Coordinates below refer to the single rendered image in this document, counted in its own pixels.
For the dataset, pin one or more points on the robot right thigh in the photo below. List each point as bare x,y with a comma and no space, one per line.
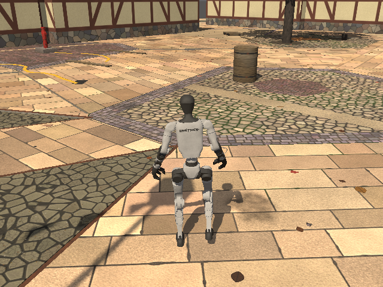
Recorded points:
206,175

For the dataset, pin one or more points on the robot left forearm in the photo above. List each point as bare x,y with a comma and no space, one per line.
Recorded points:
159,159

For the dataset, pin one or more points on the robot right upper arm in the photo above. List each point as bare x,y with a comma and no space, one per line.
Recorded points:
207,124

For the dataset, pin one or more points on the robot right forearm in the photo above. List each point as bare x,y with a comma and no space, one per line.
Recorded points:
220,153

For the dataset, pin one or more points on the humanoid robot torso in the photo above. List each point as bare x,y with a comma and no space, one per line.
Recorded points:
190,145

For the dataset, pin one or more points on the robot left hand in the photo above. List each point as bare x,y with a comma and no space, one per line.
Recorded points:
156,171

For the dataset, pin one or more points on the robot left upper arm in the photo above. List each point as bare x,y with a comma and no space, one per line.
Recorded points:
170,127

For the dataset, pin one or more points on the robot right hand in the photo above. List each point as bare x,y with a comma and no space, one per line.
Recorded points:
224,162

